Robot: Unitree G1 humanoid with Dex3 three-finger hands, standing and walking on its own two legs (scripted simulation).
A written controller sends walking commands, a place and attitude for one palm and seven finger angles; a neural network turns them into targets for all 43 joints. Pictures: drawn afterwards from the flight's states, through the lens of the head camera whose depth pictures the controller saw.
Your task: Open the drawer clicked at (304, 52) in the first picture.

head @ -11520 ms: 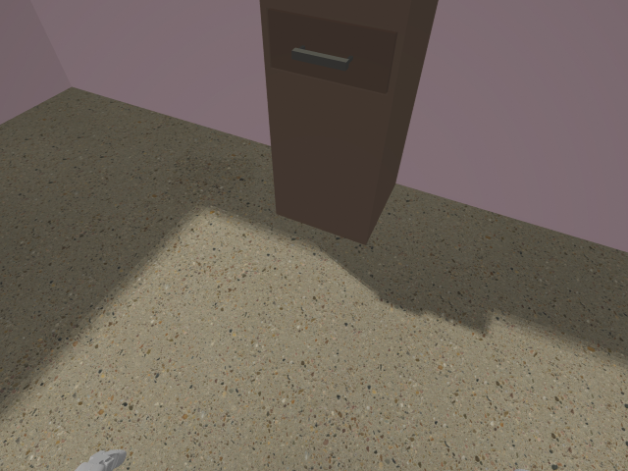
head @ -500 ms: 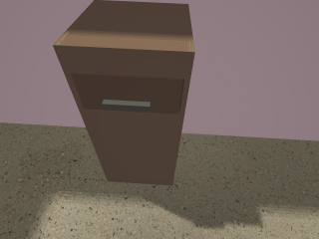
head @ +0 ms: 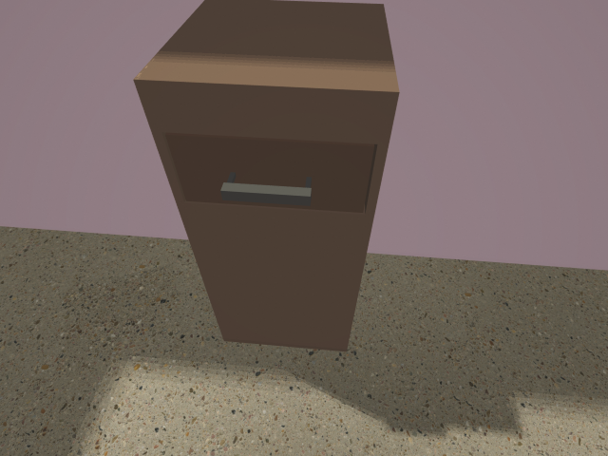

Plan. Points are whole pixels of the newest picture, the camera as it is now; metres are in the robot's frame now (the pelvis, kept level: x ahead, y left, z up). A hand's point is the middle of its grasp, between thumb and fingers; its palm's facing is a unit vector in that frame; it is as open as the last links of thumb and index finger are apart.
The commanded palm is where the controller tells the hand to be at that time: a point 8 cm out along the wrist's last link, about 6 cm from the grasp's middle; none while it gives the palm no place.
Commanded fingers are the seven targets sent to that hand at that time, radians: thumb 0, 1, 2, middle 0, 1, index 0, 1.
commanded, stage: look again from close up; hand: left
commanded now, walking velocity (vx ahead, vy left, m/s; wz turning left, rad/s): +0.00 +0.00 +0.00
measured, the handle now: (268, 186) +0.59 +0.10 +0.01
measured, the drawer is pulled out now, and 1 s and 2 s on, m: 0.00 0.00 0.00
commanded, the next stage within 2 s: shuffle to correct the standing spot in 0.22 s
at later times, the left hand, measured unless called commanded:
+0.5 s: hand out of the picture +0.01 +0.15 -0.17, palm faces -0.01 -0.99 -0.14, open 7.3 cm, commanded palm none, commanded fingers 0.00 0.90 0.90 -0.20 -0.30 -0.20 -0.30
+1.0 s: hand out of the picture +0.06 +0.12 -0.18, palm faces +0.02 -0.98 -0.19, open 7.3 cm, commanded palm none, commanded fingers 0.00 0.90 0.90 -0.20 -0.30 -0.20 -0.30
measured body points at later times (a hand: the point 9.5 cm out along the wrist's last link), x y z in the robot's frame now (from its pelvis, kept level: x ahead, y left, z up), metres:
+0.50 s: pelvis +0.03 -0.01 +0.00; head +0.04 +0.00 +0.45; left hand +0.01 +0.20 -0.16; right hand +0.02 -0.23 -0.15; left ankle +0.04 +0.07 -0.73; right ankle +0.01 -0.13 -0.73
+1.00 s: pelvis +0.06 -0.04 +0.00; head +0.09 -0.04 +0.45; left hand +0.06 +0.17 -0.16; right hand +0.10 -0.27 -0.15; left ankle +0.05 +0.07 -0.73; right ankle +0.01 -0.13 -0.73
